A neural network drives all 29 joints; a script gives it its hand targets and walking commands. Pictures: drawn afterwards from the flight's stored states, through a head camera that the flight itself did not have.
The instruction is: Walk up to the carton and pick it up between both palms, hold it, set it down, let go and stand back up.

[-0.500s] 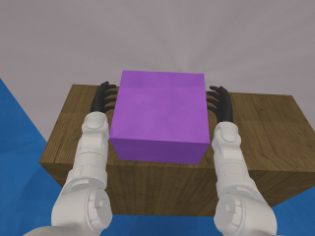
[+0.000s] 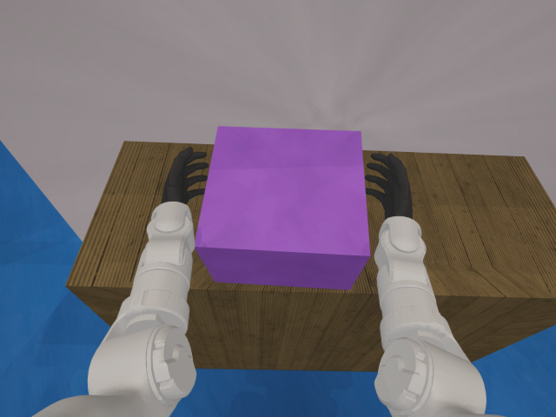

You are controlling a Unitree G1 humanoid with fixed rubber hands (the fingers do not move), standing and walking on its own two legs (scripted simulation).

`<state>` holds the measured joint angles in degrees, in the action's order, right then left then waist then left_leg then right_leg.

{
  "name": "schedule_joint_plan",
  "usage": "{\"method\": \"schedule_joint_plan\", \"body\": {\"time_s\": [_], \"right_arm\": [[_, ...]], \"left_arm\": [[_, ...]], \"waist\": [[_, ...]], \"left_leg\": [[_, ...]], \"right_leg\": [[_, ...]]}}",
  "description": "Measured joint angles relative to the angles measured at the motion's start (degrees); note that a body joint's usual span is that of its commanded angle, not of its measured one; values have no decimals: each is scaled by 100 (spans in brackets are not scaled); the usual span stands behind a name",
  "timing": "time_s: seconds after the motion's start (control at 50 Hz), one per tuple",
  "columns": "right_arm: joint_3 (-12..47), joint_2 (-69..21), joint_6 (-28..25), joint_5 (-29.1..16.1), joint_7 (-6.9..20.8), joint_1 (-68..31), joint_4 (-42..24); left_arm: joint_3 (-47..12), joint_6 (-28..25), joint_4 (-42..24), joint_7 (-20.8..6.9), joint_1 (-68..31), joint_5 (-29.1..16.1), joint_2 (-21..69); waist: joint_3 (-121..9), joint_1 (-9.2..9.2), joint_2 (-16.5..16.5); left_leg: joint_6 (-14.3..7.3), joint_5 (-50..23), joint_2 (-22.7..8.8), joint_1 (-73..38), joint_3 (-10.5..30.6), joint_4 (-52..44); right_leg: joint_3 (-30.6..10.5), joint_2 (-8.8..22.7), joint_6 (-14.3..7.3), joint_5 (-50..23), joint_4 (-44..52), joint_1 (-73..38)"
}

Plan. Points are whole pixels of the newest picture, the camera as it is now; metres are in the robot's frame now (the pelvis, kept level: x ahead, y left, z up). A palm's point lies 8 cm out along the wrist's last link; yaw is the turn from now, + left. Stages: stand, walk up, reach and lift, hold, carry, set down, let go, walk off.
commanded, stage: set down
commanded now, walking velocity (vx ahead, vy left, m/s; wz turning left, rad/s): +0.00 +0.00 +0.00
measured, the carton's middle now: (285, 209) +0.43 +0.00 -0.01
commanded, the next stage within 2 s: none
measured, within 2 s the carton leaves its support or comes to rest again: rests again in 1.50 s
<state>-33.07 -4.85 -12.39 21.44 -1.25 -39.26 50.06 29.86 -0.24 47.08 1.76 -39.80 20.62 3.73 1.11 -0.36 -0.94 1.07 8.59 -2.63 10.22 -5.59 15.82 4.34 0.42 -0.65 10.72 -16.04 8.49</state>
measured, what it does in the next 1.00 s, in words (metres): stands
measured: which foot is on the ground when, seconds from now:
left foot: down 0.00-1.00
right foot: down 0.00-1.00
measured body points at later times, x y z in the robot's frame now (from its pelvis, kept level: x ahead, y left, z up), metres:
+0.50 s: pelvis -0.01 +0.01 +0.00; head +0.04 +0.02 +0.45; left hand +0.41 +0.16 +0.06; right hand +0.40 -0.17 +0.07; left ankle -0.01 +0.13 -0.75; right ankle -0.03 -0.10 -0.75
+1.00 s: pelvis -0.01 +0.00 +0.00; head +0.05 +0.01 +0.45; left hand +0.41 +0.16 +0.06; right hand +0.40 -0.18 +0.06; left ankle -0.01 +0.13 -0.75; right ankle -0.03 -0.10 -0.75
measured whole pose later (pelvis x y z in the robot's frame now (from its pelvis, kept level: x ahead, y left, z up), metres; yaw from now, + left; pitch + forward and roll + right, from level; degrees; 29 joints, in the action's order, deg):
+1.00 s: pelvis -0.01 +0.00 +0.00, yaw -2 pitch +5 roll +0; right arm -36.0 -5.5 -12.1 23.8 0.7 -38.4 46.6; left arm 33.0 -2.4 44.9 -0.8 -41.4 25.2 5.8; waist 1.7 0.8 -1.3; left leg 0.7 8.5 -3.0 12.9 -7.3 16.6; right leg 3.5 0.4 -0.6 10.1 -17.1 12.0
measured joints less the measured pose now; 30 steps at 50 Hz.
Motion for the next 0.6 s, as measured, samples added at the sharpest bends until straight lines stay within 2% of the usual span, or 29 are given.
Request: {"method": "schedule_joint_plan", "body": {"time_s": [0.28,0.6], "right_arm": [[-76,6,45,133,55,-16,-73],[-289,-20,140,216,247,-45,-218]], "left_arm": [[121,-28,130,-53,-165,122,-14],[211,65,-119,-71,-183,348,133]], "waist": [[-36,61,-46],[8,105,-116]], "left_leg": [[-28,-30,-13,118,-91,7],[-65,-49,-8,161,-183,14]], "right_leg": [[-62,-2,13,-45,-45,173],[-121,13,37,-111,-32,244]]}}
